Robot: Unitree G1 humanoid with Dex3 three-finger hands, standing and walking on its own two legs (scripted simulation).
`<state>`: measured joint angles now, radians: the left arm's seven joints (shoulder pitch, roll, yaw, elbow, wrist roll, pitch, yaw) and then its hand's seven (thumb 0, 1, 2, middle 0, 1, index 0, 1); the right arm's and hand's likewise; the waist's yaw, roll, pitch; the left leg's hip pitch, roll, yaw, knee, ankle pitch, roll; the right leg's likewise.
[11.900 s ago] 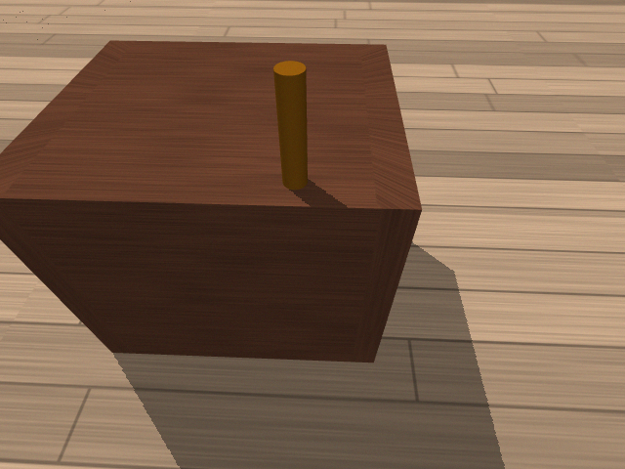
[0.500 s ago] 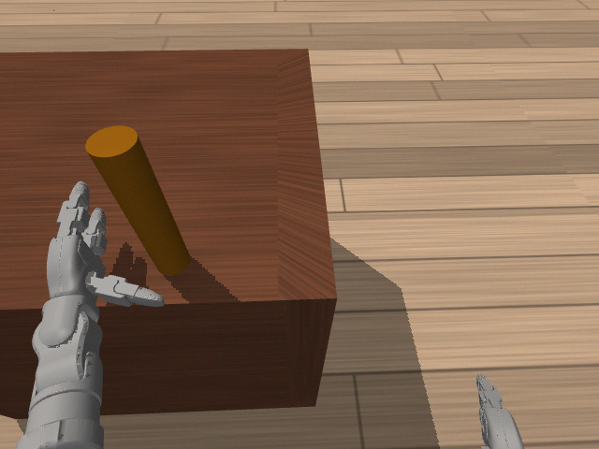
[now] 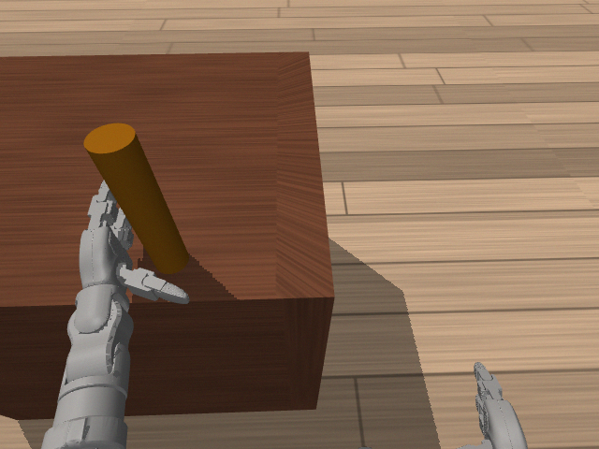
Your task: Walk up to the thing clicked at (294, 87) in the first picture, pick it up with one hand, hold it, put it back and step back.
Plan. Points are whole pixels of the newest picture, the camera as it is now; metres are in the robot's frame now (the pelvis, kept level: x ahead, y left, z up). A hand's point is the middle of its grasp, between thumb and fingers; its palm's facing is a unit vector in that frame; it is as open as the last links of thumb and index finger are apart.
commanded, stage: close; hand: left
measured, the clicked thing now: (147, 211) +0.40 +0.20 +0.12
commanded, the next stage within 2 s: settle in 0.82 s
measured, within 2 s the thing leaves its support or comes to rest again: leaves its support in 1.20 s
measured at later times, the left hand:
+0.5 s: hand (160, 227) +0.40 +0.20 +0.08, palm faces +0.18 -0.98 +0.01, open 13.2 cm
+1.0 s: hand (163, 226) +0.41 +0.20 +0.07, palm faces +0.18 -0.98 -0.01, open 7.2 cm
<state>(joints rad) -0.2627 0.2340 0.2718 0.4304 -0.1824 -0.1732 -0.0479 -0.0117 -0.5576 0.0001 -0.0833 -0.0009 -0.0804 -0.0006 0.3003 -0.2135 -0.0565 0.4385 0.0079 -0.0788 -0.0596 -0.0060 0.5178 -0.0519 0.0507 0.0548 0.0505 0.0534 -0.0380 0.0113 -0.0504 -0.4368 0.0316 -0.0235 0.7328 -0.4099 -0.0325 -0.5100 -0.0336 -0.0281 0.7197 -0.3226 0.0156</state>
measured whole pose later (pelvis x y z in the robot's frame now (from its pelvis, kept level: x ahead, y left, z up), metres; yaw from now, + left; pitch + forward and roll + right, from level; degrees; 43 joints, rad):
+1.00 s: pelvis -0.01 +0.01 -0.01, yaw -1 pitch +11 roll -1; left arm -0.51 0.28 0.28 0.72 -0.14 -0.25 -0.02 -0.01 -0.07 1.05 -0.92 -1.04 -0.93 -1.03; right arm 0.34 -0.21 -0.04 0.31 -0.01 -0.05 -0.03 -0.01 0.52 -0.05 0.05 0.05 0.05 0.05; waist -0.06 0.00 -0.07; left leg -0.58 0.03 -0.02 0.83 -0.44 -0.02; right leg -0.65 -0.04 -0.02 0.80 -0.33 0.03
